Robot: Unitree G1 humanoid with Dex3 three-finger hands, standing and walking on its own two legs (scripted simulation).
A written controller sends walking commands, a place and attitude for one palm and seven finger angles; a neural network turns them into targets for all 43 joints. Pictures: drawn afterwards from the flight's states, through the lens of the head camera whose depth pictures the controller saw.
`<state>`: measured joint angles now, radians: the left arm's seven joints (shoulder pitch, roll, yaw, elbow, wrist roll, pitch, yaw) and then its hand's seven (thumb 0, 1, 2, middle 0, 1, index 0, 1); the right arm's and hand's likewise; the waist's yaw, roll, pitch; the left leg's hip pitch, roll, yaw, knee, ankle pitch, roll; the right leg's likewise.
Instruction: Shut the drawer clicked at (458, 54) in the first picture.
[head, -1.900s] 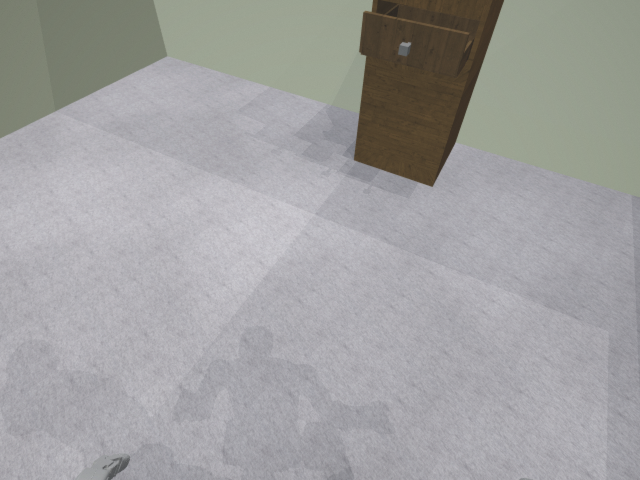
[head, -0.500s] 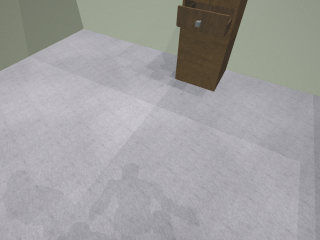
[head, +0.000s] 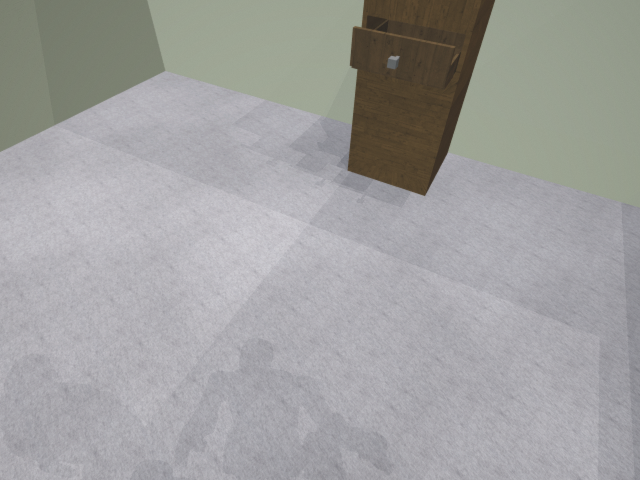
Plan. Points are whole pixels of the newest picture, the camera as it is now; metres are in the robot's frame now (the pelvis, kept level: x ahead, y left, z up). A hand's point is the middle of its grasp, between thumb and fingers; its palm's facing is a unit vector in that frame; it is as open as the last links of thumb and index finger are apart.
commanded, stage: walk to a spot facing it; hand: left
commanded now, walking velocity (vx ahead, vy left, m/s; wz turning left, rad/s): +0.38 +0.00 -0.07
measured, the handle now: (394, 60) +1.52 -0.18 -0.08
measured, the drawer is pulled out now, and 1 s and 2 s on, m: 0.15 0.15 0.15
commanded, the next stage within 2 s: turn to face it in 1.66 s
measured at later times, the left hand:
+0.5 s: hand (234, 398) +0.29 +0.16 -0.19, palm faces -0.11 -0.98 -0.18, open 7.4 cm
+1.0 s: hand (255, 376) +0.33 +0.13 -0.18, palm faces +0.11 -0.98 -0.16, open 7.3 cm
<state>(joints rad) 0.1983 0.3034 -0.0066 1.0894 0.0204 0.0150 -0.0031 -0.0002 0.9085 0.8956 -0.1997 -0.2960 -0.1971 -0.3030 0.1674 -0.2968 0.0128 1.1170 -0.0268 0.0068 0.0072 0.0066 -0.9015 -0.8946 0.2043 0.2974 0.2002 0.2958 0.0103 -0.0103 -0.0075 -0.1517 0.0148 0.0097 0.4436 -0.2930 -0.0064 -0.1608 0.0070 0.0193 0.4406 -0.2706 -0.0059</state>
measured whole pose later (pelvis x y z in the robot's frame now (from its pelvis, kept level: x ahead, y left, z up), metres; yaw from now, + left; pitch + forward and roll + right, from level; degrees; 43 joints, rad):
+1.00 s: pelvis +0.39 -0.03 -0.01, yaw +0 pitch -1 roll -2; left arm 0.42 0.16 0.03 1.12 0.02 -0.08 0.01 0.00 0.92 0.90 -0.20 -0.30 -0.20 -0.30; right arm 0.10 -0.16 -0.04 1.01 -0.03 -0.02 0.03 0.00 -0.91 -0.90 0.20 0.30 0.19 0.29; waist 0.06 0.00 0.03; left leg -0.51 0.12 0.10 0.72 -0.19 0.00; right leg 0.00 0.04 -0.20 0.35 -0.34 -0.05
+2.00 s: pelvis +0.78 -0.07 -0.01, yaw -7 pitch -1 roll -2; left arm 0.34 0.13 0.03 1.11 0.02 -0.03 0.01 0.00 0.92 0.90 -0.20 -0.30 -0.20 -0.30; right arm 0.15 -0.18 -0.04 1.02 -0.02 -0.03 -0.01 0.01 -0.92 -0.90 0.20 0.30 0.20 0.29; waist 0.04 0.01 0.04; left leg -0.39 0.10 0.11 0.64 -0.18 -0.05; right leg -0.15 -0.01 -0.15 0.47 -0.29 -0.02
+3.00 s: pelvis +0.82 -0.08 +0.00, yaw -25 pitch -1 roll -1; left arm 0.30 0.19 0.06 1.07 0.03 0.03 -0.02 0.00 0.91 0.90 -0.20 -0.30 -0.20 -0.30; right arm 0.36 -0.14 -0.02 1.05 -0.03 -0.04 -0.02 0.00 -0.90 -0.89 0.20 0.30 0.20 0.30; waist -0.01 -0.03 0.00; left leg -0.10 0.03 0.11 0.41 -0.29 0.03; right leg -0.41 0.00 -0.04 0.94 -0.36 -0.03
